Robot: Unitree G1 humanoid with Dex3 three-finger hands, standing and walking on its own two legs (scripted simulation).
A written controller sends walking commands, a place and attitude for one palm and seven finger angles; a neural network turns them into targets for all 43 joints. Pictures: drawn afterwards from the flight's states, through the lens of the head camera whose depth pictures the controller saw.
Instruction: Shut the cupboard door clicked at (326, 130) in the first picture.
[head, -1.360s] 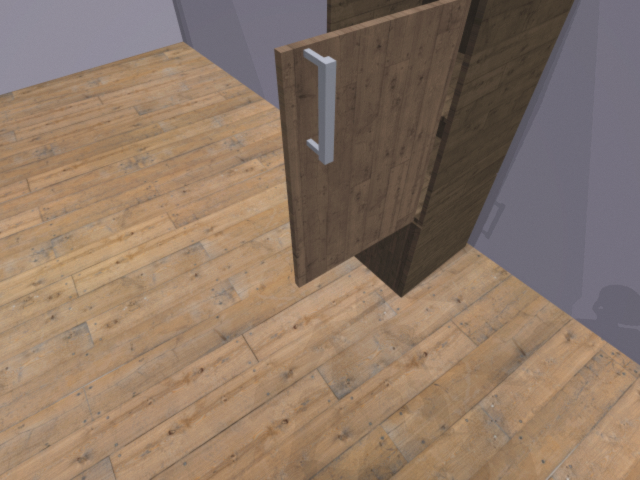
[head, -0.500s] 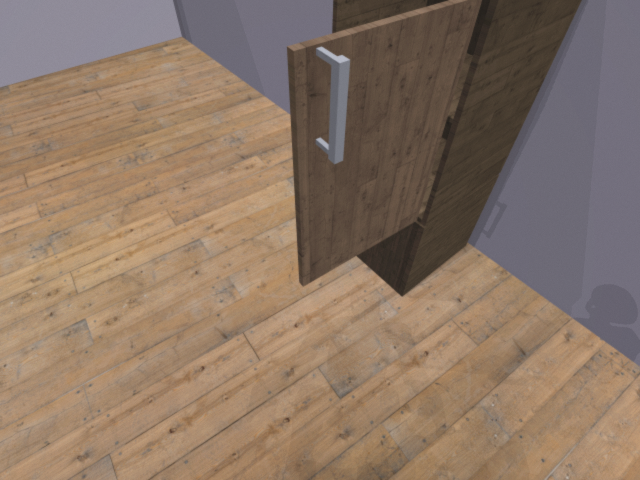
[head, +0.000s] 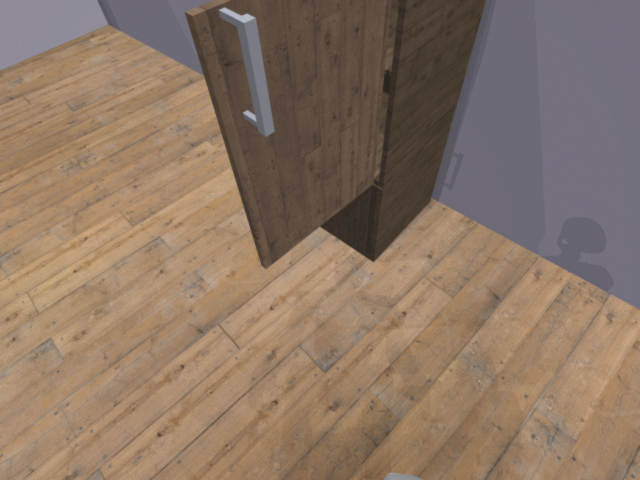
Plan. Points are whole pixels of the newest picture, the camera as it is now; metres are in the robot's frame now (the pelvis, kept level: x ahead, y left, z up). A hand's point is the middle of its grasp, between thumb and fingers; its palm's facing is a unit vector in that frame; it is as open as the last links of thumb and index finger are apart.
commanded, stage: walk around to get in front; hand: left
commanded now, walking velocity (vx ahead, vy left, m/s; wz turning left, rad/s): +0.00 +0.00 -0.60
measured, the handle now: (248, 76) +0.60 +0.15 +0.17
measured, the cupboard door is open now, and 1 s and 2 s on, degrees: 86 86 86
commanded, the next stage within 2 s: none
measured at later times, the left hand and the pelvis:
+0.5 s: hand out of the picture +0.10 +0.21 -0.18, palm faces -0.19 -0.96 -0.21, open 7.4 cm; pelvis +0.01 +0.03 +0.00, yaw -16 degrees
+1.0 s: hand (264, 419) +0.21 +0.11 -0.15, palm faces -0.59 -0.75 -0.28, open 7.4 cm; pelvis -0.01 +0.02 +0.00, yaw -37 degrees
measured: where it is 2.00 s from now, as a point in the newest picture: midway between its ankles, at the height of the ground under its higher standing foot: outside the picture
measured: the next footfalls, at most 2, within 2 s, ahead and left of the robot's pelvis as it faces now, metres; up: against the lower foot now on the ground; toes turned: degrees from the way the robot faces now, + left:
left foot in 0.50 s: +0.08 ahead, +0.14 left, +0.00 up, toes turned -17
right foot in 0.90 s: -0.03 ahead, -0.10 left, +0.00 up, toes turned -37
